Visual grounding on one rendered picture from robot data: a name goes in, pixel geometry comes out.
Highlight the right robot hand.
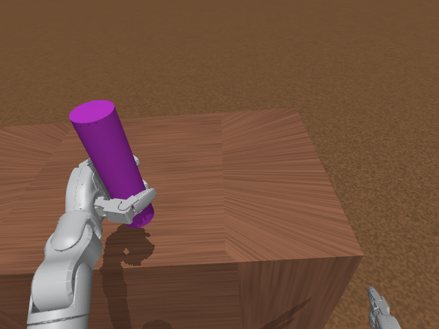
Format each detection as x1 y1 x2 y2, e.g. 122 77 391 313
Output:
368 287 401 329

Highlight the left robot hand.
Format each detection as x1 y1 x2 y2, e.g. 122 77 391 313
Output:
65 155 156 224

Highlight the can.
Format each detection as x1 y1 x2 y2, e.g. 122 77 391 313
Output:
69 100 154 228

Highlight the left robot arm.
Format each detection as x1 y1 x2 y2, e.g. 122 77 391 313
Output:
27 210 103 329

